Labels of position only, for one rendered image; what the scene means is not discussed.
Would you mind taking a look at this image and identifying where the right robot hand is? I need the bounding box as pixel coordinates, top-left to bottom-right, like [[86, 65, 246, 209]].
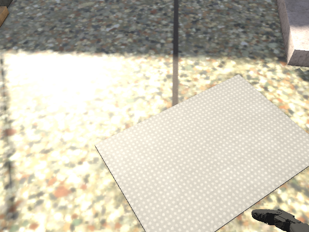
[[251, 209, 309, 232]]

